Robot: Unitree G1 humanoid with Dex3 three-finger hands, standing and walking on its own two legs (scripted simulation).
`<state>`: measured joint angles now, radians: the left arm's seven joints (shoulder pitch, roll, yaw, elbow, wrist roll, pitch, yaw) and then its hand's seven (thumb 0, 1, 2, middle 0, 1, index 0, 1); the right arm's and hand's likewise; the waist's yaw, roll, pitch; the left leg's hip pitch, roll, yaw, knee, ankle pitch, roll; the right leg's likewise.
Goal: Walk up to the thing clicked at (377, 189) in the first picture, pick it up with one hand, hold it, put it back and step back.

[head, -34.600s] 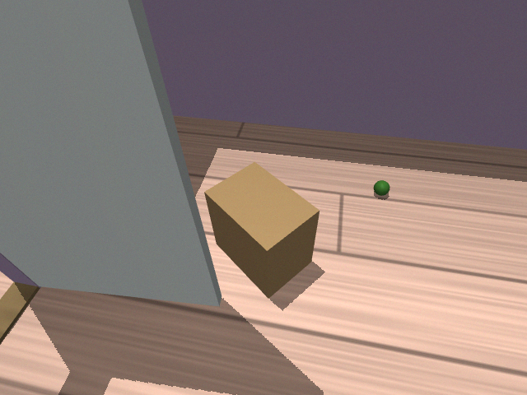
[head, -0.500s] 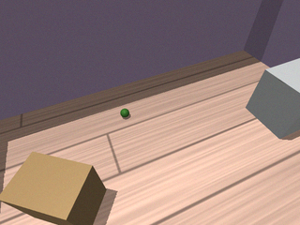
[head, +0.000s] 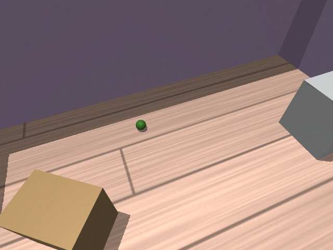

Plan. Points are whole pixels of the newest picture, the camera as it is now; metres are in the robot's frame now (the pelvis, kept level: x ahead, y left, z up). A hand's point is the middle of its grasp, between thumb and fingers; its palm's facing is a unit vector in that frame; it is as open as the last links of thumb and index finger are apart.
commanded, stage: step back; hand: left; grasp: from above
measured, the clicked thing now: (140, 124) +1.09 +0.25 -0.72
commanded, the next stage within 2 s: stand in 0.28 s
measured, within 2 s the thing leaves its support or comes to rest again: neither
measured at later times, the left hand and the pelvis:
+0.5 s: hand out of the picture +0.13 +0.26 -0.13, palm faces -0.05 -0.94 -0.33, open 7.4 cm; pelvis +0.02 +0.01 +0.02, yaw -2 degrees
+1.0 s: hand out of the picture +0.09 +0.26 -0.14, palm faces -0.07 -0.94 -0.33, open 7.4 cm; pelvis +0.01 +0.01 +0.02, yaw -2 degrees
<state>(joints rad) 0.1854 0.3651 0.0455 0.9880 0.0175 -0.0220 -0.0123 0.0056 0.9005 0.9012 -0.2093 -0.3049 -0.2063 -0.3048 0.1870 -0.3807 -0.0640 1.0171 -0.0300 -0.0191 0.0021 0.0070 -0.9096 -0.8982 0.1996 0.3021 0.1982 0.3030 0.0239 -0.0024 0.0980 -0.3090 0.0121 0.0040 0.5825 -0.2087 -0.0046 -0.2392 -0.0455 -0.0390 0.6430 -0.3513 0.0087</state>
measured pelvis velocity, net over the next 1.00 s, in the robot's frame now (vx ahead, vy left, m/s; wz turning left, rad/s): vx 0.01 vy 0.01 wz -0.04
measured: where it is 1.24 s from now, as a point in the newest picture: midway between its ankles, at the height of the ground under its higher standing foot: outside the picture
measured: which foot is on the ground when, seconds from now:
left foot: down 0.00-1.00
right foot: down 0.00-1.00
